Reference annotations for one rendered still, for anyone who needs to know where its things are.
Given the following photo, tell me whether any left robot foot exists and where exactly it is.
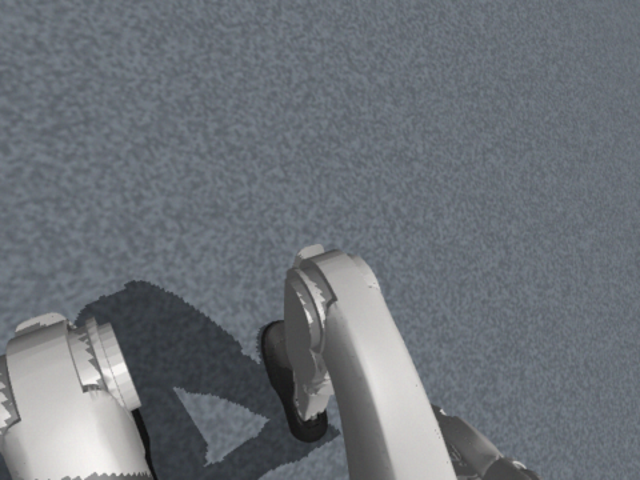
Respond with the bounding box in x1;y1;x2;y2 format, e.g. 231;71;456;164
131;408;158;480

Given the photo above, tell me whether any right robot foot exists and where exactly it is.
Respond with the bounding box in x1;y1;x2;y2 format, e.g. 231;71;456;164
261;320;328;443

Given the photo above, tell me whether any right robot hand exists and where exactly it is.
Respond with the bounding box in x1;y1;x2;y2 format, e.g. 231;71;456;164
430;403;504;480

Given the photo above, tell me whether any right robot arm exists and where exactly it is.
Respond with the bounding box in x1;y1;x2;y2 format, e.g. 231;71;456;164
483;457;544;480

